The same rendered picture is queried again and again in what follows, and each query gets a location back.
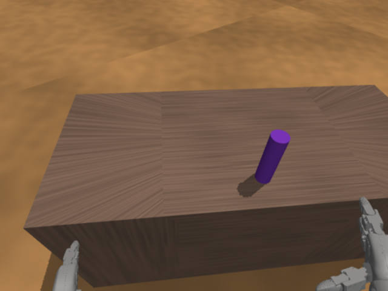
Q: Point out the can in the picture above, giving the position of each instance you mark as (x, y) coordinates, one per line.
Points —
(273, 152)

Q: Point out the right robot hand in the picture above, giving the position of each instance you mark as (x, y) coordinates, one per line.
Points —
(375, 244)

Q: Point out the right robot arm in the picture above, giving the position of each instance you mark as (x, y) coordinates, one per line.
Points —
(379, 285)

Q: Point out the left robot hand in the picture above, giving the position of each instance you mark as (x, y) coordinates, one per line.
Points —
(66, 278)

